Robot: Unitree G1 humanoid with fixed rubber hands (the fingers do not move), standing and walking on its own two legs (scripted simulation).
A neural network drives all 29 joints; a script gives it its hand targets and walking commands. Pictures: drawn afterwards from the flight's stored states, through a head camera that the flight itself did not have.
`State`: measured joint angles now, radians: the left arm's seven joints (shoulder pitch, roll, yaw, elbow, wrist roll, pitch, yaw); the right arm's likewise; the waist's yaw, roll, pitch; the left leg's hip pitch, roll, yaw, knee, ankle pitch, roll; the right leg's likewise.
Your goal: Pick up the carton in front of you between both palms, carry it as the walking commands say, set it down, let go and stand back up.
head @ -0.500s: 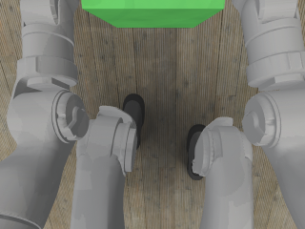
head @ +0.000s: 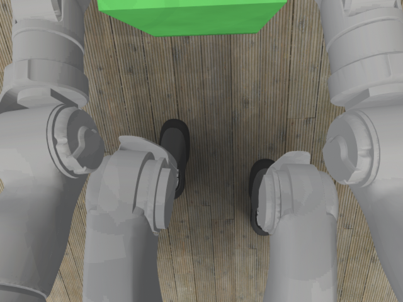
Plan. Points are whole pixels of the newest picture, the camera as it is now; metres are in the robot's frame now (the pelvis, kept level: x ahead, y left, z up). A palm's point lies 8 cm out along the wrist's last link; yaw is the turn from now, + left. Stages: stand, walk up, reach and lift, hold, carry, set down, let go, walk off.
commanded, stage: set down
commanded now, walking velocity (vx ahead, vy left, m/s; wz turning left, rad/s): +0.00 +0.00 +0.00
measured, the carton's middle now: out of the picture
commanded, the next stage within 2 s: let go in 1.84 s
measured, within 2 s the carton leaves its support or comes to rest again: neither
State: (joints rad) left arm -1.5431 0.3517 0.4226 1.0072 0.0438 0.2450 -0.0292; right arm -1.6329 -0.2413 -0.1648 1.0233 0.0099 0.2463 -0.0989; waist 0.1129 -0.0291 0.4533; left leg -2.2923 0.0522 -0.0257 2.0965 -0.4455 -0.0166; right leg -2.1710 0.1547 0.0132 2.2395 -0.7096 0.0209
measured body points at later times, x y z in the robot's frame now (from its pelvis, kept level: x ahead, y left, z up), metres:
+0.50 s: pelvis +0.00 +0.00 -0.01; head +0.39 +0.02 +0.21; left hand +0.55 +0.26 -0.18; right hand +0.60 -0.05 -0.19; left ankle +0.14 +0.13 -0.34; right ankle +0.08 -0.11 -0.34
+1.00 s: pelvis +0.00 +0.00 +0.01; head +0.38 +0.04 +0.24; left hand +0.57 +0.29 -0.13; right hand +0.63 -0.08 -0.13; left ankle +0.14 +0.13 -0.34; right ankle +0.08 -0.11 -0.34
